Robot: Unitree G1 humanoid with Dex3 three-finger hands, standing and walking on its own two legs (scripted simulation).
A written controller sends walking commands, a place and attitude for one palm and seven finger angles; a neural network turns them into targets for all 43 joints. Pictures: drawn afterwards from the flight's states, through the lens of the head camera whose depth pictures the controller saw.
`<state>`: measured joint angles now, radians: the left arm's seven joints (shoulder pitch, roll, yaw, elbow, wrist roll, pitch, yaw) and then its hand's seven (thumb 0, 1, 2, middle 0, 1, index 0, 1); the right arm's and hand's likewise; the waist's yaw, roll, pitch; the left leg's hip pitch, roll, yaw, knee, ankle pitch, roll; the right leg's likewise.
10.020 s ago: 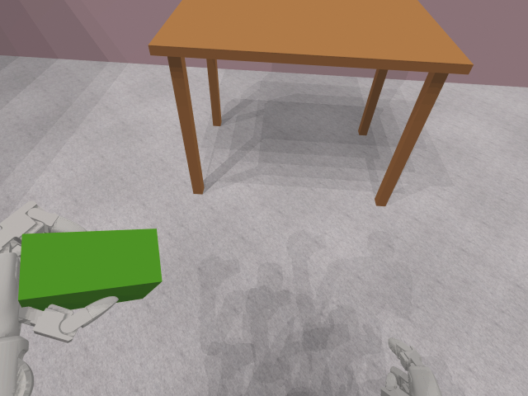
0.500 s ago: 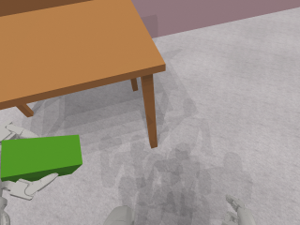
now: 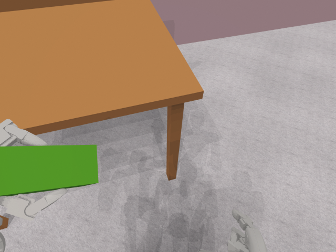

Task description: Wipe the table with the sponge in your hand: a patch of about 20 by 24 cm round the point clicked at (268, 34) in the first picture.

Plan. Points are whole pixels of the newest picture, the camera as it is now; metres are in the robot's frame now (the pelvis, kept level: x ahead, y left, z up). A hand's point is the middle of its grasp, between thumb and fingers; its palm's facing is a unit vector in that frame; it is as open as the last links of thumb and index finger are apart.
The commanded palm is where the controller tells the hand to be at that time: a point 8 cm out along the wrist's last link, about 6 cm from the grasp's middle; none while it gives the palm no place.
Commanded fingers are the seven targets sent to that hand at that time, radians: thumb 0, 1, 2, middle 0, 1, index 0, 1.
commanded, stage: come to a stop and stand still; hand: left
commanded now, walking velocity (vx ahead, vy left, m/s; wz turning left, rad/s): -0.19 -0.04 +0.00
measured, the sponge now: (63, 169) +0.23 +0.19 +0.15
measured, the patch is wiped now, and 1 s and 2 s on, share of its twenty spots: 0.00 0.00 0.00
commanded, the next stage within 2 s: look again from close up in 1.12 s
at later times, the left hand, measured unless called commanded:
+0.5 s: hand out of the picture +0.21 +0.32 +0.20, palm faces +0.51 -0.78 -0.37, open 10.2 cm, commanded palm +0.13 +0.31 +0.18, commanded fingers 0.00 0.10 1.30 -1.20 -1.60 -1.20 -1.60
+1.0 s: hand out of the picture +0.13 +0.31 +0.17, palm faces +0.43 -0.84 -0.32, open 10.2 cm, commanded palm +0.07 +0.35 +0.18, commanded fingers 0.00 0.10 1.30 -1.20 -1.60 -1.20 -1.60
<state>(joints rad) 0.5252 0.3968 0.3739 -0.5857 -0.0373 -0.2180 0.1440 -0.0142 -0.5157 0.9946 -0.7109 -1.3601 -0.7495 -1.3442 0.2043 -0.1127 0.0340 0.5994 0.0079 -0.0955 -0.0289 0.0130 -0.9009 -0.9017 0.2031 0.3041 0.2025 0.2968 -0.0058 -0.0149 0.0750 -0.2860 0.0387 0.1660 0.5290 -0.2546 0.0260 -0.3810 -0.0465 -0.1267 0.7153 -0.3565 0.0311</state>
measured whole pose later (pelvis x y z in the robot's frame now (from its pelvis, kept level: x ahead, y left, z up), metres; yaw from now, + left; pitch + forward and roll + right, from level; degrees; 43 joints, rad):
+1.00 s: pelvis -0.08 +0.07 +0.01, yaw +1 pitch -4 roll -2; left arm 0.33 0.30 0.32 -0.40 0.00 -0.23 0.07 -0.01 -0.51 1.00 -0.71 -1.36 -0.75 -1.34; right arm 0.20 -0.20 0.03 0.57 -0.02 -0.16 0.01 0.02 -0.90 -0.90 0.21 0.30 0.21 0.30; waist 0.06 -0.01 0.07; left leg -0.26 -0.01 0.08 0.49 -0.23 0.03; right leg -0.26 0.04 0.04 0.42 -0.21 -0.01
